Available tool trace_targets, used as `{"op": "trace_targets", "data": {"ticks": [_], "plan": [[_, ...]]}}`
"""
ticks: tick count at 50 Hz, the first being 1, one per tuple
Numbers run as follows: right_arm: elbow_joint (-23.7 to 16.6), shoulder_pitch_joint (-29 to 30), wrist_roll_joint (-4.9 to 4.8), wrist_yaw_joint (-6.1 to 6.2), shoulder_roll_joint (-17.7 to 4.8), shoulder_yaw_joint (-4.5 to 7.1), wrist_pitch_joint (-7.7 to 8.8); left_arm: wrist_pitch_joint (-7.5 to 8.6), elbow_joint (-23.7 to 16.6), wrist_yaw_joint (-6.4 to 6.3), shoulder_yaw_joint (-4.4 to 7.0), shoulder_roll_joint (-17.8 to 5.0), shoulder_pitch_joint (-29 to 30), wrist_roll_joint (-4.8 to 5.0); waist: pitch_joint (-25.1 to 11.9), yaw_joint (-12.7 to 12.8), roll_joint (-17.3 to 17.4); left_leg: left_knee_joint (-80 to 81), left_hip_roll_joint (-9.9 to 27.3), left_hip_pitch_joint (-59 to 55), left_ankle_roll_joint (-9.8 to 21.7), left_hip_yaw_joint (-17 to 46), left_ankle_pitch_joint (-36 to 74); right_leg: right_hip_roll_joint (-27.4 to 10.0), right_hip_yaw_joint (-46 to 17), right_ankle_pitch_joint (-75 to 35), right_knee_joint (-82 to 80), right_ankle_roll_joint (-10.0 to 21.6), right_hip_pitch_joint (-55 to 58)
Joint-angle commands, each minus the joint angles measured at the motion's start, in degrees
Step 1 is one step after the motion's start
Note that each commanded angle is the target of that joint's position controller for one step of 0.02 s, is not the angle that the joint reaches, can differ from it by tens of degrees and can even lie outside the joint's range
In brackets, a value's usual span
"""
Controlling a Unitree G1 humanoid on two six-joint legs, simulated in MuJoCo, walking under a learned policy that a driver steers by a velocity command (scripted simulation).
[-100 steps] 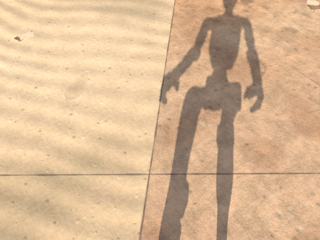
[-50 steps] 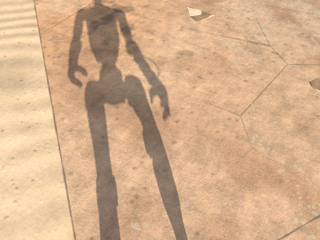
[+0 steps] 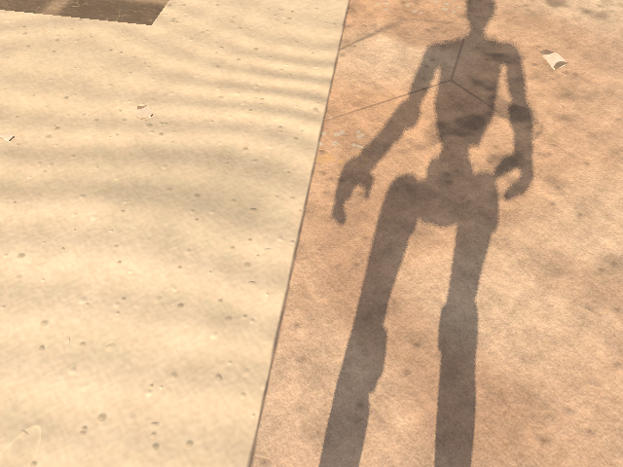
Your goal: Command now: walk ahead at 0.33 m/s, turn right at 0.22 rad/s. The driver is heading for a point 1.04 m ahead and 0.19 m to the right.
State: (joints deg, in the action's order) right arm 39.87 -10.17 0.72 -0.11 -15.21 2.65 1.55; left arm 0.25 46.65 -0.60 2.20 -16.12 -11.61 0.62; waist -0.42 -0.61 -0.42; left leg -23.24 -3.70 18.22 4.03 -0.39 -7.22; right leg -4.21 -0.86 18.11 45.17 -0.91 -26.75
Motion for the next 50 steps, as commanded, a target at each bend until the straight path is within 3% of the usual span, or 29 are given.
{"op": "trace_targets", "data": {"ticks": [1,4,6,7,8,9,10,12,13,16,18,22,25,26,27,28,29,30,31,32,33,34,36,39,42,45,48,49,50], "plan": [[-2.11,0.47,-0.72,0.21,-10.92,3.25,1.21,1.32,-3.23,0.34,1.55,-6.12,0.89,0.19,-2.77,-0.81,7.01,14.21,18.30,-4.14,8.01,15.81,-23.17,-0.39,0.76,0.93,-3.53,2.01,1.66],[-1.60,3.00,-1.74,0.10,-10.26,3.21,0.69,1.58,-0.76,0.76,1.70,-5.12,-4.17,0.11,-2.07,2.36,5.44,11.56,16.51,-1.00,5.84,10.62,-24.85,1.52,4.48,-1.87,-12.29,4.45,10.45],[-1.87,4.86,-1.66,0.15,-7.18,2.54,0.49,1.53,2.38,0.72,2.18,-5.44,-11.03,0.16,-0.47,4.86,1.30,1.50,12.02,4.34,2.50,4.50,-25.31,1.71,2.27,1.66,-18.56,7.12,17.31],[-2.95,6.16,-0.99,-0.14,-2.94,1.50,0.76,1.85,3.39,0.36,2.75,-8.17,-16.22,-0.01,-0.37,5.34,-9.70,-18.03,6.06,12.31,-1.66,-3.46,-22.22,-8.36,-14.35,11.22,-27.22,11.06,21.97],[-5.61,8.20,-1.53,-0.42,-3.59,1.58,2.12,2.24,2.31,0.61,4.35,-15.32,-16.69,-0.03,4.93,5.62,-17.04,-26.73,-0.90,29.85,-3.48,-2.50,-25.30,-15.88,-37.57,22.55,-36.59,18.82,26.24],[-5.55,9.57,-2.53,-0.61,-6.72,2.28,3.58,3.19,0.86,0.61,3.94,-13.16,-13.89,-1.25,6.68,5.25,-11.97,-31.88,3.08,33.37,-2.66,3.63,-21.90,-17.12,-39.85,24.13,-38.40,19.26,25.41],[-4.92,9.06,-2.84,-0.90,-8.06,2.76,4.31,3.90,-0.01,0.41,3.32,-10.60,-11.51,-1.17,6.83,3.76,-10.10,-32.00,4.97,34.13,-2.35,4.79,-15.61,-15.15,-35.01,18.31,-36.97,17.09,26.08],[-3.98,10.05,-0.74,-0.78,-7.53,2.84,4.94,3.92,-0.62,0.08,2.87,-8.78,-11.16,0.10,4.38,3.88,-6.39,-28.36,5.92,31.81,-3.42,3.93,-8.55,-11.47,-26.97,6.29,-35.58,14.26,27.47],[-3.91,10.80,-0.41,-0.94,-6.66,2.78,5.06,3.74,-0.63,-0.28,2.51,-7.63,-11.69,0.18,3.30,3.73,-6.22,-25.79,5.76,29.03,-4.14,3.80,-4.96,-9.69,-23.73,1.33,-35.43,13.30,27.06],[-3.86,12.88,-0.80,-1.44,-3.83,2.02,4.98,3.35,-0.97,-1.09,2.75,-7.80,-12.88,0.10,2.13,4.10,-6.20,-16.74,3.34,21.22,-5.96,2.14,3.12,-5.64,-16.35,-9.03,-34.53,11.84,23.81],[-4.67,15.95,-1.28,-1.68,-2.88,1.58,4.96,3.06,-1.02,-1.39,3.16,-8.55,-14.40,0.28,2.93,5.27,-6.70,-11.16,2.24,17.35,-6.70,1.86,5.82,-4.71,-15.03,-10.87,-33.79,11.65,21.29],[-6.12,19.36,-1.98,-2.24,-3.83,1.54,5.40,2.32,-0.97,-1.55,3.76,-9.08,-16.60,1.02,3.94,6.32,-7.50,-4.89,1.73,12.27,-6.59,2.61,6.58,-5.80,-18.12,-11.05,-31.26,11.54,20.37],[-5.11,14.71,-2.14,-2.03,-6.40,2.42,5.89,1.85,-1.57,-1.59,4.26,-9.64,-14.62,1.04,2.64,3.25,-9.39,-2.75,2.18,5.19,-4.60,2.55,4.18,-7.12,-20.06,-17.16,-27.43,10.11,21.37],[-3.47,9.67,-1.72,-1.70,-7.70,3.13,6.04,1.82,-1.88,-1.55,4.05,-8.79,-13.95,0.84,0.04,0.83,-9.11,-1.02,1.84,-1.71,-2.97,1.46,4.35,-5.49,-18.45,-24.33,-22.93,8.96,21.15],[-1.60,2.32,-1.07,-1.29,-9.74,4.04,6.20,1.90,-2.47,-1.34,3.48,-7.10,-13.36,0.27,-5.56,-2.49,-7.91,-1.77,4.53,-13.05,-0.52,2.99,4.69,-2.49,-15.70,-28.51,-13.56,7.21,18.35],[-0.17,-8.31,-0.14,-0.86,-13.28,4.75,6.00,2.07,-4.16,-1.34,2.24,-3.93,-13.03,-1.15,-15.58,-6.53,-0.38,-4.15,14.98,-29.65,3.46,14.59,0.95,1.53,-11.96,-17.08,3.57,5.30,9.23],[2.73,-12.00,-0.07,-1.60,-16.38,5.50,5.22,2.99,-4.93,-1.09,1.07,0.73,-22.00,0.90,-21.47,-1.92,22.07,4.21,26.19,-43.16,12.08,42.53,-14.02,8.69,-8.09,13.75,21.07,2.16,-9.49],[2.29,-9.73,-1.19,-1.77,-10.08,3.92,5.10,3.41,-3.06,-1.11,2.22,-5.33,-19.76,2.14,-14.20,-3.13,15.02,7.63,25.22,-38.45,10.99,43.96,-22.15,5.07,-10.76,13.33,27.74,2.31,-16.00],[2.12,-6.53,-1.50,-1.47,-7.23,3.16,4.93,3.64,-4.23,-0.86,2.84,-7.87,-12.62,2.08,-6.27,-3.93,8.97,7.77,22.80,-30.99,9.05,33.84,-17.81,3.14,-9.37,8.27,28.04,2.66,-17.56],[2.13,-4.00,-1.00,-1.41,-6.80,2.81,4.74,3.88,-4.96,-0.87,2.69,-7.18,-8.73,1.36,-2.74,-2.86,3.76,8.48,20.53,-24.12,8.40,27.32,-9.60,1.14,-7.66,4.46,26.56,2.66,-15.59],[2.55,-2.58,-0.55,-1.41,-5.67,2.50,4.53,4.15,-5.72,-0.67,2.78,-6.61,-6.15,0.48,-0.34,-1.95,2.99,9.61,18.68,-19.47,8.53,23.16,-3.65,-0.15,-6.96,2.24,23.65,2.58,-14.65],[2.94,-1.95,0.06,-1.26,-5.08,2.14,4.60,4.13,-6.06,-0.28,2.75,-5.71,-6.09,0.36,-0.19,-0.45,4.89,10.68,17.42,-16.49,8.44,20.16,-0.10,-1.57,-6.63,0.91,21.55,2.64,-12.22],[3.97,-2.21,-0.57,-1.14,-4.94,2.09,4.82,3.87,-6.47,0.18,2.14,-3.51,-5.76,0.45,0.24,0.53,6.21,12.88,16.79,-13.75,9.35,16.81,4.00,-2.45,-4.84,0.98,16.78,2.11,-10.84],[5.14,-3.12,-1.76,-0.75,-8.14,2.76,4.62,4.28,-9.35,0.64,0.82,-1.66,0.96,-0.86,2.73,-0.26,4.82,15.41,16.10,-9.52,10.10,12.98,7.26,-2.90,-2.20,-4.20,4.42,0.73,-9.79],[5.81,-4.94,-2.29,-0.48,-10.36,3.28,3.83,5.02,-10.65,1.49,0.40,-2.16,6.38,-0.37,3.07,-1.67,4.64,15.06,13.70,-6.17,8.30,9.68,8.17,0.15,-0.40,-14.73,-7.42,-0.10,-2.81],[7.05,-8.14,-3.05,-0.23,-11.33,3.42,3.25,5.33,-12.08,2.06,0.98,-4.44,9.60,0.16,2.80,-1.76,4.68,12.69,15.45,-8.10,6.45,11.69,6.01,1.51,-1.50,-18.14,-12.87,0.21,1.24],[7.58,-8.89,-2.68,0.10,-11.17,3.17,2.53,5.53,-10.82,1.75,2.48,-7.19,4.42,0.06,0.10,2.41,4.50,4.58,14.59,-8.28,3.49,11.78,8.68,2.69,-0.75,-15.31,-16.98,2.28,12.56],[7.48,-9.32,-2.08,0.06,-9.26,2.43,2.52,5.52,-9.23,1.21,3.73,-9.48,-2.43,-0.24,-4.00,5.83,3.56,-4.90,11.33,-5.28,1.65,9.63,10.30,1.45,-1.31,-14.10,-17.15,3.84,22.73],[5.67,-9.83,-0.39,0.04,-4.78,0.77,2.53,5.31,-8.50,0.52,4.90,-13.99,-11.74,-1.26,-13.06,9.17,-4.35,-23.45,6.62,3.69,-1.03,5.99,-3.64,-10.18,-12.69,-11.38,-16.61,7.32,37.28]]}}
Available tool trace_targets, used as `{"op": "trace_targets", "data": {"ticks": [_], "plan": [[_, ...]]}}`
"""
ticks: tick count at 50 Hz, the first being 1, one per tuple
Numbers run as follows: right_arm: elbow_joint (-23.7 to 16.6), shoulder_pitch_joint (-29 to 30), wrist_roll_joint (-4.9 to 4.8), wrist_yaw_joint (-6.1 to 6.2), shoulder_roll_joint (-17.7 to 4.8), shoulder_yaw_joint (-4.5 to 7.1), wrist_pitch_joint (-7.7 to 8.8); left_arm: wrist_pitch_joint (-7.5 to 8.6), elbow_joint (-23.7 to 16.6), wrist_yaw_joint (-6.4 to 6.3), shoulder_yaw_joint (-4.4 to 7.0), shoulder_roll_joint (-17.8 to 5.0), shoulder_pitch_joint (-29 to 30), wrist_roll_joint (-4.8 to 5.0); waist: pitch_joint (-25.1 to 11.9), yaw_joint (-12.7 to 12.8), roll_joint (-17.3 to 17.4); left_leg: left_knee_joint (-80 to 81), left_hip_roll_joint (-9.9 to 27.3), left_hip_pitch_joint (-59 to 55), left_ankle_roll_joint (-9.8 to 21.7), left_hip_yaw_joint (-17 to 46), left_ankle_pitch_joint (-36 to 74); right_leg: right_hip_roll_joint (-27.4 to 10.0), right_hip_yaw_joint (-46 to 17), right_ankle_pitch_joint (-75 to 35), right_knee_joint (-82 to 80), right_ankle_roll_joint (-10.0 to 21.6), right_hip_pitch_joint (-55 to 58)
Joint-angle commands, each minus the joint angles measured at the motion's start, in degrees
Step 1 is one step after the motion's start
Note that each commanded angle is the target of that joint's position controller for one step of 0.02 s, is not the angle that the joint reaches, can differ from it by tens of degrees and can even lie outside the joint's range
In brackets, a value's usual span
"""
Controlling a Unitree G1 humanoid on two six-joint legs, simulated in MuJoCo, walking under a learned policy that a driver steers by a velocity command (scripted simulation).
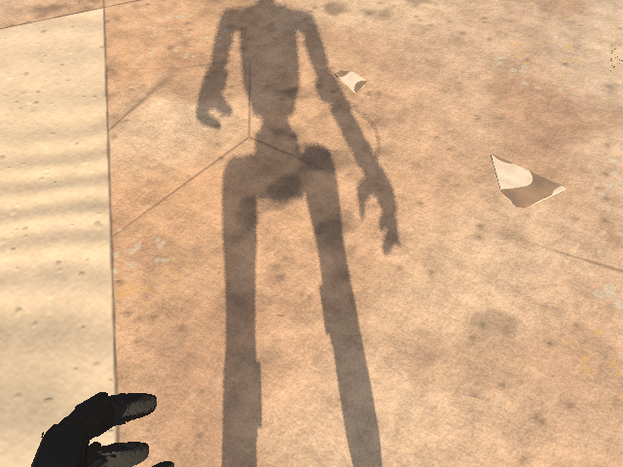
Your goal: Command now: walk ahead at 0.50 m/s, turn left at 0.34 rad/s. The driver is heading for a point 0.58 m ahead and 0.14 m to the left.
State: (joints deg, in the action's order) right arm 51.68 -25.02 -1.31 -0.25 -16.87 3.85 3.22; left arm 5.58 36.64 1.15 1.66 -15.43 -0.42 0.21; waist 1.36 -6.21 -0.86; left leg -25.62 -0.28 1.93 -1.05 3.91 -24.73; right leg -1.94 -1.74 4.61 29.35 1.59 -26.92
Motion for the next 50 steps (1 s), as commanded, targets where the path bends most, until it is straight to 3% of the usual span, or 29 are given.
{"op": "trace_targets", "data": {"ticks": [1,2,3,4,5,6,10,14,18,21,23,24,25,26,27,28,29,30,31,32,35,38,40,43,45,47,48,49,50], "plan": [[-7.26,-2.56,-0.06,0.28,1.04,-1.58,1.72,-0.73,2.53,-0.87,5.93,-18.09,-24.95,-1.43,-21.62,11.12,-20.26,-38.61,-2.32,35.82,1.86,-0.50,-9.43,-23.81,-36.67,15.85,-9.22,12.66,48.05],[-6.14,-0.41,-1.44,0.42,-5.38,-0.08,1.75,-0.68,2.31,-0.60,4.71,-12.39,-23.28,-0.85,-16.65,12.26,-13.14,-46.01,0.68,41.30,1.79,3.55,-7.58,-21.87,-38.85,25.25,-12.92,12.16,43.48],[-7.18,4.30,-1.68,0.42,-7.83,0.76,1.60,-0.44,2.10,-0.57,3.72,-9.39,-19.80,-0.29,-9.53,12.04,-9.42,-47.02,2.88,43.55,2.33,2.92,-2.32,-19.96,-29.56,23.21,-13.27,10.13,37.48],[-7.28,6.29,-1.16,0.63,-7.22,0.82,1.26,-0.25,2.02,-0.41,3.08,-7.67,-16.00,-0.57,-6.47,10.31,-6.35,-45.73,4.97,41.36,2.15,2.10,2.18,-17.42,-22.89,16.14,-14.20,9.00,31.35],[-7.41,7.19,-0.50,0.64,-6.53,1.02,0.81,-0.10,2.26,-0.25,2.66,-5.88,-13.34,-0.81,-3.81,8.83,-6.22,-43.13,6.32,39.63,1.97,2.22,5.04,-15.31,-17.44,10.44,-15.70,8.55,26.63],[-7.35,6.74,-0.50,0.46,-5.47,1.09,0.12,0.23,2.58,-0.28,2.56,-5.22,-11.78,-1.16,-2.63,7.37,-6.88,-41.54,7.48,36.64,1.84,2.43,7.07,-14.09,-13.09,6.64,-17.43,8.00,23.09],[-9.25,9.75,-0.21,0.07,-2.42,0.69,-1.72,1.44,4.61,-0.79,3.53,-6.44,-11.26,-1.01,-0.18,6.05,-3.42,-36.17,8.14,37.22,0.90,2.36,13.00,-14.22,-3.98,-3.56,-21.44,9.23,20.44],[-11.17,15.31,0.02,-1.27,-1.50,0.08,-1.53,1.02,6.22,-1.47,4.28,-8.43,-12.21,-0.87,1.51,7.36,-2.08,-22.89,7.51,36.42,0.83,0.29,24.01,-12.84,4.57,-6.49,-22.75,8.37,21.57],[-14.20,23.11,0.10,-2.58,-1.43,-0.45,-1.42,0.03,8.11,-1.86,5.02,-10.48,-15.58,0.03,4.02,10.05,-0.85,-14.22,6.52,35.74,2.22,-3.39,26.14,-13.86,9.35,-7.09,-22.37,7.37,25.40],[-16.29,25.88,0.10,-3.29,-2.59,-0.15,-1.56,-1.15,9.35,-1.83,5.58,-11.87,-17.10,0.96,4.44,9.92,-1.38,-11.07,4.97,35.53,4.49,-5.85,20.48,-15.17,11.50,-14.91,-18.32,6.14,31.03],[-16.59,23.07,0.18,-3.37,-4.52,0.88,-1.85,-1.99,9.29,-2.08,6.05,-13.69,-16.57,1.45,0.95,7.22,-3.43,-10.93,1.15,28.59,6.81,-9.40,14.41,-14.99,13.34,-34.93,-10.01,4.92,32.84],[-15.32,17.05,0.00,-3.19,-6.39,2.07,-2.02,-2.56,9.11,-2.21,6.13,-14.18,-15.92,1.69,-2.62,3.51,-3.69,-9.80,-1.54,20.50,8.38,-11.00,13.23,-13.97,14.64,-42.35,-1.10,3.97,31.72],[-12.53,7.18,-0.22,-2.46,-9.79,4.10,-2.31,-2.78,8.77,-2.43,5.63,-13.24,-15.69,1.65,-7.78,-1.54,-2.43,-6.69,-3.87,5.60,10.61,-10.52,16.07,-11.66,16.08,-40.20,11.77,1.92,25.31],[-10.86,-0.10,-0.58,-1.11,-15.39,5.82,-3.00,-2.31,7.45,-2.48,4.04,-9.01,-17.55,-0.69,-12.70,-2.64,7.61,-6.08,6.53,-11.53,14.59,6.15,17.96,-8.13,16.10,-9.45,31.17,-1.12,8.71],[-12.99,3.91,-0.70,-1.30,-18.98,5.73,-2.20,-0.48,4.02,-1.85,2.13,-3.71,-19.99,-0.98,-20.03,3.43,17.31,4.44,18.51,-25.30,26.09,40.33,2.16,4.15,5.82,29.50,48.76,-3.98,-12.85],[-13.71,3.38,-0.29,-1.84,-13.56,4.11,-1.32,1.55,3.32,-1.11,3.13,-9.39,-13.00,1.20,-19.53,-1.00,7.93,10.19,19.21,-24.10,23.58,41.28,-0.47,1.47,-3.55,27.54,51.04,-2.64,-18.88],[-13.16,4.78,0.13,-1.89,-11.04,3.38,-0.46,2.51,1.88,-0.84,3.28,-10.13,-9.37,2.64,-12.08,-0.45,6.23,10.32,17.44,-17.93,21.34,33.23,3.36,-0.68,-2.84,22.52,48.39,-1.27,-21.17],[-13.34,8.23,0.12,-1.92,-9.56,2.88,0.05,2.83,2.45,-1.33,3.14,-9.29,-9.57,1.65,-7.24,2.55,1.29,10.10,14.85,-9.21,19.41,26.60,10.23,-3.19,-2.86,18.13,43.21,-1.12,-18.31],[-13.91,11.58,0.30,-1.63,-7.49,2.31,0.22,2.60,3.08,-1.75,3.54,-9.77,-10.14,0.01,-5.39,4.66,1.68,10.41,12.69,-2.76,18.28,21.59,16.31,-4.87,-3.15,15.47,38.23,-1.61,-14.20],[-14.83,13.37,0.99,-1.31,-6.80,1.95,0.25,1.96,3.38,-1.66,3.75,-9.83,-11.27,-0.47,-4.42,6.30,3.16,11.56,11.22,1.73,17.98,19.25,20.28,-5.62,-3.41,13.58,36.32,-2.05,-10.61],[-14.45,13.47,1.15,-0.39,-7.08,1.90,0.68,0.24,3.67,-1.47,3.36,-7.73,-12.08,-0.93,-3.06,7.42,2.95,13.24,9.95,7.84,18.24,12.64,34.60,-5.31,-1.18,9.49,29.81,-4.54,-7.87],[-12.79,12.16,1.13,0.77,-7.90,2.01,0.17,0.04,2.24,-1.35,2.26,-5.04,-7.25,-1.36,-1.69,6.22,3.55,11.01,5.56,11.91,14.64,3.78,48.45,-3.12,1.07,-1.11,16.88,-5.61,-4.33],[-11.61,9.63,0.90,1.24,-7.89,1.96,-0.44,0.48,1.67,-0.66,1.70,-4.04,-3.63,-1.01,-2.65,3.75,4.42,9.98,4.24,11.85,12.48,2.06,46.18,-0.79,2.00,-10.89,8.71,-5.11,-0.54],[-9.86,7.46,0.91,1.44,-7.49,1.59,-0.93,0.78,1.01,0.28,1.89,-5.11,-1.12,-0.59,-2.86,2.49,5.43,8.08,6.64,7.91,11.72,4.98,40.91,0.43,0.69,-14.68,2.60,-3.60,0.69],[-9.19,7.75,1.11,1.45,-7.07,1.39,-1.15,0.97,1.13,0.68,2.49,-6.74,-1.88,-1.11,-3.17,3.36,5.97,4.13,8.64,3.86,11.15,7.62,40.62,0.51,-0.43,-10.79,0.26,-1.75,0.50],[-8.88,9.48,1.05,1.51,-6.58,1.21,-1.44,1.25,2.63,0.70,3.06,-7.81,-6.27,-1.71,-4.23,6.31,5.89,-2.16,8.19,2.17,9.68,8.60,42.79,1.21,0.28,-10.35,-3.43,0.42,5.17],[-9.04,9.07,1.30,1.48,-5.79,0.93,-1.43,1.54,3.40,0.40,3.45,-9.27,-9.10,-2.29,-6.52,7.42,3.59,-8.12,4.82,3.40,7.59,7.21,42.12,-0.47,-0.35,-24.51,-5.34,1.83,12.29],[-9.58,4.79,2.30,1.33,-3.92,0.20,-1.06,1.70,2.84,0.15,3.62,-12.12,-11.23,-3.47,-13.43,5.95,-3.25,-18.66,0.34,11.22,4.71,6.13,28.01,-8.96,-7.98,-45.74,-0.22,6.55,26.94],[-7.34,-2.66,1.48,1.27,-1.87,-0.70,-1.07,0.72,3.61,0.05,2.78,-8.86,-13.65,-3.38,-21.46,5.98,-12.91,-33.21,-3.94,20.39,0.60,4.23,-4.80,-19.44,-20.46,-51.94,-0.15,16.54,38.38]]}}
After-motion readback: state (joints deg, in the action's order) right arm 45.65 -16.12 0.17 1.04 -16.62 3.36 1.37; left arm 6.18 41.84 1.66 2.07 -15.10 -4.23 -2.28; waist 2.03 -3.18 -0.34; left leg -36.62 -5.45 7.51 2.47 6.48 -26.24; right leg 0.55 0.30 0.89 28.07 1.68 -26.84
